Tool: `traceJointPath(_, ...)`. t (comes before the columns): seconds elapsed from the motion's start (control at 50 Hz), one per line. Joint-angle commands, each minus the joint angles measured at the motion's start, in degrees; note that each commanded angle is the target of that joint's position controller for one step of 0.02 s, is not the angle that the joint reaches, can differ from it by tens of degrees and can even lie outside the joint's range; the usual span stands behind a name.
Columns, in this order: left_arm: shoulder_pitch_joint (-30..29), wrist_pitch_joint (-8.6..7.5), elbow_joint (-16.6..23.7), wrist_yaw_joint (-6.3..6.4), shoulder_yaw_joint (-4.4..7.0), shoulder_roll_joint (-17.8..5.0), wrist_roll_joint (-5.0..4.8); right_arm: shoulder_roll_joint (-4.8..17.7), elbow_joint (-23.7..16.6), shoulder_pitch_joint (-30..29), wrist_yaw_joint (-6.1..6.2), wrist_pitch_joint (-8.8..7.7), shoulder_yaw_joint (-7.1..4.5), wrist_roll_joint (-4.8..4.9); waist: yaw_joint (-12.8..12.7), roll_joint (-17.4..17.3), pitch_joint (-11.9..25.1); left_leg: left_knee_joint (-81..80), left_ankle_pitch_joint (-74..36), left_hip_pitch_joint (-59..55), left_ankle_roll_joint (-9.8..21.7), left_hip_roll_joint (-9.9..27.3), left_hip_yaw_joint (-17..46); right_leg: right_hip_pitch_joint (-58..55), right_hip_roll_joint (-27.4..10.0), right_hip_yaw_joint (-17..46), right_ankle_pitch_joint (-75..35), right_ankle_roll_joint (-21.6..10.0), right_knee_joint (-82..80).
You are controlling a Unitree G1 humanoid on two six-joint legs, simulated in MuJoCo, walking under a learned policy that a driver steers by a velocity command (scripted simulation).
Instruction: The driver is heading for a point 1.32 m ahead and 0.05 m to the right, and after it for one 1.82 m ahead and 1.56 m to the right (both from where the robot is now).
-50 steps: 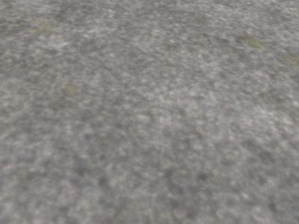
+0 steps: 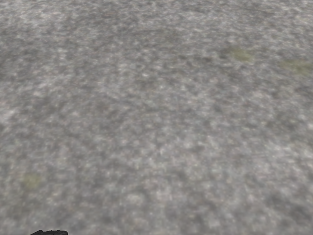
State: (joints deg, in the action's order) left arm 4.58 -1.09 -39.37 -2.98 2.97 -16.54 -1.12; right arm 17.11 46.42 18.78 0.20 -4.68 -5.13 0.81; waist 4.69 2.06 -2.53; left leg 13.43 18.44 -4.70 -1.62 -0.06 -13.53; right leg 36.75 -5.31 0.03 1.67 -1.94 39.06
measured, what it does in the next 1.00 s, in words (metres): walks ahead: right foot, then left foot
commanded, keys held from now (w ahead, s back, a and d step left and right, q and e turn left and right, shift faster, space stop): w+e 0.34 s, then w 0.26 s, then w+q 0.40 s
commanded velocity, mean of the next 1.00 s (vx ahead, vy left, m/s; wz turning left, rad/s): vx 0.50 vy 0.00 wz -0.20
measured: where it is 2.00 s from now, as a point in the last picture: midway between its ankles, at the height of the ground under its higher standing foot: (157, 108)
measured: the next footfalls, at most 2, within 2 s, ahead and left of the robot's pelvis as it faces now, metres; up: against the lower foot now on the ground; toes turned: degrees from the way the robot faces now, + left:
right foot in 0.08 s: +0.22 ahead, -0.12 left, +0.00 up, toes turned -5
left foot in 0.58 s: +0.54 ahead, +0.03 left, +0.00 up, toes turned -18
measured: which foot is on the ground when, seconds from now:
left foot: down 0.00-0.08, up 0.10-0.56, down 0.58-1.00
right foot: up 0.00-0.06, down 0.08-0.60, up 0.62-1.00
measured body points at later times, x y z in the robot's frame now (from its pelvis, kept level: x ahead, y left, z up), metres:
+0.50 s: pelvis +0.29 -0.04 +0.01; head +0.31 -0.07 +0.45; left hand +0.40 +0.23 -0.10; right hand +0.46 -0.33 -0.07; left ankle +0.50 +0.06 -0.70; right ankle +0.18 -0.11 -0.73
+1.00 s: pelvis +0.57 -0.10 +0.01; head +0.60 -0.10 +0.45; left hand +0.86 +0.07 -0.06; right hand +0.51 -0.38 -0.11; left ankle +0.50 +0.04 -0.73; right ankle +0.69 -0.26 -0.71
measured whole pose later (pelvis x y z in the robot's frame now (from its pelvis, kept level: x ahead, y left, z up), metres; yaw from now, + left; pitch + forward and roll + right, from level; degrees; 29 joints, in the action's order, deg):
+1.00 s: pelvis +0.57 -0.10 +0.01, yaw -9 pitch +2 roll +1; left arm 1.1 -5.8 -36.8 -1.3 1.5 -15.3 -0.4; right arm 16.5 46.6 24.0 0.4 -2.7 -3.4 1.7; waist 6.7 1.5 -1.6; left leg 20.7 18.6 3.7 1.9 -4.0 8.1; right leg 28.9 -0.7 5.1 1.0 1.8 27.9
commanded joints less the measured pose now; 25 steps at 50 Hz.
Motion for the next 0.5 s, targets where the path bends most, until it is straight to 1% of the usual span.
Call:
traceJointPath(0.02,-2.9,-0.31,5.6,-0.57,1.35,-4.8,0.18,11.5,-3.2,-2.7,0.29,0.3,-2.88,1.01,-2.9,-5.1,-1.7,1.9,-37.2,1.0,8.6,17.1,3.4,-3.4,2.4,-3.4,6.3,-2.9,-2.2)
traceJointPath(0.04,0.4,-0.07,5.3,-0.43,2.18,-6.2,0.17,12.4,-3.2,-2.9,0.35,0.8,-3.07,1.33,-5.1,-6.0,1.2,8.4,-47.4,0.6,7.8,16.5,2.3,-8.9,4.9,-5.5,9.2,-4.2,-2.2)
traceJointPath(0.06,8.6,0.14,3.4,-0.07,3.71,-8.5,-0.08,12.2,-3.4,-3.6,0.43,1.33,-2.85,1.61,-10.0,-5.5,5.7,19.7,-52.9,3.3,6.3,14.7,0.3,-20.2,8.0,-7.1,7.8,-6.1,-5.1)
traceJointPath(0.08,19.2,0.68,0.5,0.88,5.91,-12.9,-0.32,10.2,-3.9,-2.4,0.75,1.23,-1.92,0.71,-14.4,-2.7,11.3,35.7,-44.0,14.4,3.8,12.3,-0.3,-37.9,7.6,-2.4,6.0,-8.6,-5.8)
traceJointPath(0.1,19.0,0.53,0.6,1.64,7.16,-20.6,-1.13,1.8,-7.3,3.2,0.17,0.19,0.88,-2.17,-7.9,14.6,15.4,58.3,9.1,41.7,-0.8,1.9,2.1,-57.6,-8.3,29.4,13.9,-19.0,-10.0)
traceJointPath(0.12,20.1,-0.66,3.3,1.28,5.76,-17.2,-0.59,4.2,-7.8,-0.9,-0.34,-1.96,1.17,-0.55,-11.0,8.9,25.6,66.5,17.0,48.1,-0.5,-1.7,17.4,-61.7,-14.0,49.4,24.8,-23.2,-20.9)
traceJointPath(0.14,18.5,-1.66,2.6,0.93,4.59,-13.1,0.01,8.4,-9.5,-7.5,-0.72,-3.04,0.13,1.84,-12.6,4.2,17.7,66.3,11.4,53.0,1.0,1.1,18.9,-57.2,-12.8,42.3,21.9,-19.5,-23.4)
traceJointPath(0.16,15.8,-2.22,2.4,0.98,4.14,-11.7,-0.07,7.7,-10.0,-8.9,-0.43,-3.66,0.53,1.56,-10.5,1.3,12.1,61.8,6.4,52.3,1.9,3.5,18.5,-49.6,-10.6,35.6,17.3,-17.6,-23.0)
traceJointPath(0.18,11.7,-2.31,3.0,1.15,3.45,-9.6,-0.05,7.7,-9.3,-8.9,0.1,-3.77,0.43,-0.13,-7.9,-1.4,8.4,56.7,3.1,48.7,1.7,5.5,18.6,-41.5,-8.4,29.8,10.6,-15.9,-22.8)
traceJointPath(0.2,9.1,-2.42,4.0,1.45,2.9,-8.2,0.69,8.2,-9.0,-7.8,0.23,-3.36,0.04,-0.95,-5.6,0.0,7.3,53.5,0.8,44.0,1.5,6.8,19.2,-35.6,-6.7,26.0,4.7,-15.3,-23.6)
traceJointPath(0.22,7.9,-2.42,4.7,1.65,2.75,-7.9,1.07,8.2,-8.8,-7.1,0.11,-2.7,-0.11,-1.19,-4.5,0.5,6.7,51.7,-0.3,41.4,1.1,6.9,19.1,-32.3,-5.7,24.5,1.8,-15.3,-24.8)
traceJointPath(0.26,8.2,-2.66,4.2,2.19,2.9,-8.4,0.74,6.6,-8.7,-6.9,0.01,-1.64,0.21,-1.67,-3.9,-0.3,5.5,47.2,-2.0,39.8,-0.4,6.6,17.9,-28.0,-4.7,21.0,-3.8,-15.7,-26.0)
traceJointPath(0.3,9.9,-2.68,3.4,2.97,3.24,-9.6,0.49,5.0,-9.7,-10.2,0.06,-1.05,0.82,-1.87,-4.6,-0.7,3.5,40.5,-7.6,40.4,-2.0,5.6,17.1,-25.1,-3.1,17.8,-5.7,-15.1,-26.7)
traceJointPath(0.32,10.6,-2.57,3.0,3.28,3.33,-9.8,0.32,4.3,-10.2,-12.5,-0.01,-1.0,1.14,-1.88,-5.4,-0.3,2.8,36.0,-12.0,40.1,-2.4,5.0,17.0,-24.3,-2.0,16.5,-4.8,-14.1,-26.7)
traceJointPath(0.36,11.8,-2.27,2.3,3.67,3.23,-9.6,0.12,3.2,-10.8,-16.2,-0.46,-1.21,1.7,-1.59,-6.9,1.2,2.1,26.8,-20.1,37.4,-2.6,3.4,16.5,-22.9,0.1,14.0,-1.4,-12.0,-26.3)
traceJointPath(0.38,12.7,-2.2,1.8,3.78,3.13,-9.4,0.12,2.8,-10.9,-18.0,-0.83,-1.41,1.97,-1.35,-7.9,1.8,1.8,23.2,-23.4,35.6,-2.6,2.6,16.0,-22.5,0.4,13.4,0.2,-11.2,-26.2)
traceJointPath(0.42,15.4,-2.22,0.3,3.76,2.99,-9.3,0.01,2.9,-11.5,-20.9,-1.53,-1.92,2.09,-0.77,-9.6,2.1,1.3,19.7,-27.1,33.4,-2.1,2.0,15.9,-23.3,-0.9,14.5,2.8,-10.8,-25.9)
traceJointPath(0.44,16.5,-2.19,-0.3,3.7,2.92,-9.1,-0.08,3.4,-11.8,-21.9,-1.8,-2.13,1.98,-0.59,-10.0,2.2,0.9,18.3,-26.7,33.9,-1.5,2.0,16.3,-25.3,-1.8,15.5,3.2,-10.7,-24.9)
traceJointPath(0.46,17.3,-2.09,-0.9,3.69,2.88,-9.0,-0.13,4.0,-12.1,-22.6,-2.04,-2.3,1.82,-0.56,-10.2,2.3,0.5,16.9,-25.3,34.8,-0.7,2.0,16.6,-27.8,-2.8,16.6,3.1,-10.5,-23.5)
traceJointPath(0.5,18.1,-1.74,-1.7,3.77,2.95,-9.1,0.06,5.1,-12.3,-22.5,-2.35,-2.59,1.36,-0.57,-9.7,3.1,0.2,15.1,-20.6,35.3,1.0,1.8,16.7,-32.2,-4.8,18.9,0.5,-10.0,-21.1)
